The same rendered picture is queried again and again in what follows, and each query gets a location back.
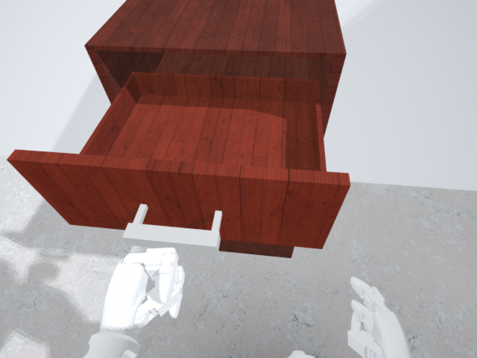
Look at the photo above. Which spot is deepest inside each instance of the left robot hand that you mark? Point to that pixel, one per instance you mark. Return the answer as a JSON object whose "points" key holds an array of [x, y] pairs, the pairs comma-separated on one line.
{"points": [[154, 275]]}

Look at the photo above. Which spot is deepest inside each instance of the drawer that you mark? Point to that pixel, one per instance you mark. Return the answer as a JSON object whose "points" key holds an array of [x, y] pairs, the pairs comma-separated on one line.
{"points": [[188, 145]]}

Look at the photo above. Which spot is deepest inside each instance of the cabinet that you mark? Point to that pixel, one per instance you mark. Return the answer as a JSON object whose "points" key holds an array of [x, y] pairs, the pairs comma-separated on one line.
{"points": [[251, 38]]}

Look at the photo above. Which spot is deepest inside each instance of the handle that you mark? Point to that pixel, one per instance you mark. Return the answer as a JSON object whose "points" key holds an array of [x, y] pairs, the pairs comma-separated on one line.
{"points": [[181, 239]]}

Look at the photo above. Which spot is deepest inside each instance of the right robot hand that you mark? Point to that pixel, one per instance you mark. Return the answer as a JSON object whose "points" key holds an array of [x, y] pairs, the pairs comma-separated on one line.
{"points": [[384, 336]]}

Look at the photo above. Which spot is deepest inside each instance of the robot left forearm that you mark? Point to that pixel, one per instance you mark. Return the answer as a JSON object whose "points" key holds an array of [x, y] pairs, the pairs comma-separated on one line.
{"points": [[112, 345]]}

